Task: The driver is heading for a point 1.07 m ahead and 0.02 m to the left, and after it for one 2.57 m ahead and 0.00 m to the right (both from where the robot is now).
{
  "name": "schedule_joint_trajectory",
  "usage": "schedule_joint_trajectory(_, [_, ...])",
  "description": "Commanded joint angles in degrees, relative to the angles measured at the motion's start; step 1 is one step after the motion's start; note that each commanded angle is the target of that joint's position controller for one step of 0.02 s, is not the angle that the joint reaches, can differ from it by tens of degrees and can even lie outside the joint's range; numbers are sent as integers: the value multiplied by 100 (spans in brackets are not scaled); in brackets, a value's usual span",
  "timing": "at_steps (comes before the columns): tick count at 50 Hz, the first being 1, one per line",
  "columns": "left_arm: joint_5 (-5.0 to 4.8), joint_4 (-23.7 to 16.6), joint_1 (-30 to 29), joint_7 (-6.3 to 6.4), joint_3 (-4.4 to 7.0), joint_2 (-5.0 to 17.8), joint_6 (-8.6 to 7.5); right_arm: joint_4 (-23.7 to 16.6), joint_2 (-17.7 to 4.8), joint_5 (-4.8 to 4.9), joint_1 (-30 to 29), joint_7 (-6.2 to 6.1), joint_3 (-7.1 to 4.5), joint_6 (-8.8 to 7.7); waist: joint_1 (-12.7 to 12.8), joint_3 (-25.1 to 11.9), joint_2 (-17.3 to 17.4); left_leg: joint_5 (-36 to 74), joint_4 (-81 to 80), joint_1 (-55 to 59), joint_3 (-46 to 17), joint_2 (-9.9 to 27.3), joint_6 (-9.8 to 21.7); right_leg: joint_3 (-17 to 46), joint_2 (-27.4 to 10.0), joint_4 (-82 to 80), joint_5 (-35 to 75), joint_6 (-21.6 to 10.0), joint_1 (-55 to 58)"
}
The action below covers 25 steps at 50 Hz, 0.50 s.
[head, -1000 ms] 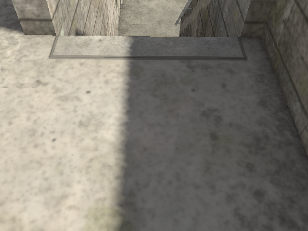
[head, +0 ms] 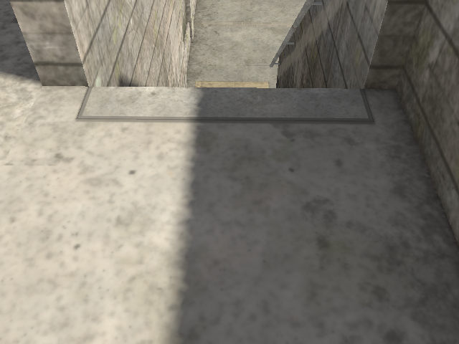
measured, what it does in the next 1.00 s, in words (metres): walks ahead: left foot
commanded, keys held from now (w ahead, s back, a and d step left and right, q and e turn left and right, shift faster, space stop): w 1.00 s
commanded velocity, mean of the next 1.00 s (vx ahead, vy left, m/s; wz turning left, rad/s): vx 0.42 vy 0.00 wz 0.00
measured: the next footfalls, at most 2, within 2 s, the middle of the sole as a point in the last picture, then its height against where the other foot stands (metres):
left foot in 0.70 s outside the picture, level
right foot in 1.26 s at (284, 266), level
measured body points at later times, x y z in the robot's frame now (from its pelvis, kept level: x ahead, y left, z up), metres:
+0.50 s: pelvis +0.15 -0.05 +0.01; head +0.16 -0.06 +0.46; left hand +0.06 +0.17 -0.13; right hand +0.31 -0.30 -0.11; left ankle +0.30 +0.12 -0.67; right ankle +0.04 -0.14 -0.73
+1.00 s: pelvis +0.44 +0.01 +0.01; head +0.45 +0.01 +0.46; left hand +0.58 +0.27 -0.10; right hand +0.43 -0.25 -0.13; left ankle +0.42 +0.09 -0.73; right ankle +0.57 -0.17 -0.65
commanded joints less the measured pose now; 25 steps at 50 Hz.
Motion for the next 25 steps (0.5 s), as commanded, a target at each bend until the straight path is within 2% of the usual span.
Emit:
schedule_joint_trajectory(1, [-57,-355,-241,-32,35,283,-239,-45,-999,95,757,-6,-240,-169,-250,789,806,-2943,-1851,-183,-2008,1330,947,-299,104,501,-879,-201,-1344])
schedule_joint_trajectory(2, [-65,-429,-367,-83,19,228,-331,-48,-1157,87,782,8,-306,-231,-265,863,1034,-2900,-2197,-150,-2761,1864,1238,-283,-14,1079,-378,-231,-1537])
schedule_joint_trajectory(3, [-75,-485,-467,-125,47,332,-391,-107,-1124,30,725,20,-310,-286,-248,902,905,-2628,-2339,-179,-3050,2085,1364,-121,-185,1532,-424,-295,-1741])
schedule_joint_trajectory(4, [-96,-514,-445,-159,59,355,-434,-172,-1090,-3,632,44,-305,-339,-187,876,842,-2342,-2342,-112,-3074,2154,1376,-6,-308,1807,-674,-352,-1906])
schedule_joint_trajectory(5, [-128,-535,-407,-183,58,370,-469,-254,-1057,29,488,73,-300,-375,-111,841,793,-1989,-2288,-35,-2850,2086,1258,52,-423,1606,-830,-399,-1918])
schedule_joint_trajectory(6, [-152,-531,-368,-196,73,418,-505,-327,-1024,87,320,94,-295,-382,-18,785,721,-1573,-2203,-62,-2385,1863,1041,-14,-442,1029,-752,-425,-1618])
schedule_joint_trajectory(7, [-157,-454,-217,-197,95,409,-532,-384,-1042,129,130,111,-299,-363,134,681,665,-1185,-2052,-334,-1807,1520,834,-269,-291,310,-407,-419,-910])
schedule_joint_trajectory(9, [-91,-28,645,-206,179,400,-512,-427,-1088,164,94,137,-313,-299,440,343,509,-681,-1383,-1119,-1018,952,637,-724,197,-390,644,-240,838])
schedule_joint_trajectory(10, [-75,140,1229,-207,240,489,-481,-490,-1010,152,-23,135,-282,-314,676,190,254,-122,-676,-1515,-718,729,495,-411,56,-545,621,-273,1500])
schedule_joint_trajectory(11, [-55,262,2061,-174,353,913,-481,-629,-643,76,-225,163,-184,-355,947,-78,-1041,179,1435,-2238,10,211,134,1346,-1115,-1427,69,-654,2194])
schedule_joint_trajectory(12, [-2,259,2508,-248,384,1359,-546,-841,-343,102,-262,147,-128,-461,929,-185,-1998,-1050,2997,-3503,-46,-299,70,3825,-2248,-2381,-631,-1458,2628])
schedule_joint_trajectory(13, [58,168,1995,-256,254,1059,-639,-882,-538,186,-344,166,-166,-538,626,145,-1185,-926,3998,-3984,-589,139,216,4053,-2484,-2381,-1120,-1574,2223])
schedule_joint_trajectory(14, [35,-27,1433,-280,155,799,-696,-918,-638,226,-403,220,-176,-591,411,405,-691,-247,4217,-4240,-691,418,352,3379,-2252,-2362,-1064,-1360,1984])
schedule_joint_trajectory(15, [26,-167,1017,-328,94,741,-704,-873,-700,181,-380,231,-208,-613,248,443,-424,312,4043,-4088,-591,609,384,2653,-1949,-2426,-465,-1125,1718])
schedule_joint_trajectory(16, [31,-258,789,-357,60,730,-688,-856,-784,110,-408,219,-262,-617,136,471,-309,702,3665,-3870,-558,743,359,2126,-1753,-2489,263,-951,1488])
schedule_joint_trajectory(17, [52,-260,813,-360,-2,564,-648,-839,-831,82,-423,236,-303,-586,95,438,-336,910,3378,-3572,-474,810,304,1608,-1526,-2519,942,-806,1333])
schedule_joint_trajectory(18, [78,-215,995,-340,-29,518,-615,-817,-745,74,-419,259,-304,-544,108,379,-431,1071,3193,-3398,-343,786,231,1239,-1373,-2521,1510,-760,1283])
schedule_joint_trajectory(20, [100,-158,1305,-266,-29,644,-580,-919,-591,40,-708,277,-281,-466,165,397,-426,1356,2769,-3456,-177,745,83,871,-1269,-2543,2258,-804,1290])
schedule_joint_trajectory(23, [117,-239,1364,-168,-16,833,-547,-1269,-451,31,-1598,296,-202,-442,306,565,-364,1964,1490,-3291,-50,615,-28,567,-1183,-2703,2432,-802,1035])
schedule_joint_trajectory(25, [92,-247,1482,-137,9,924,-549,-1411,-451,60,-2022,342,-165,-446,400,639,-447,2298,840,-2989,74,482,-38,428,-1173,-2839,2289,-797,967])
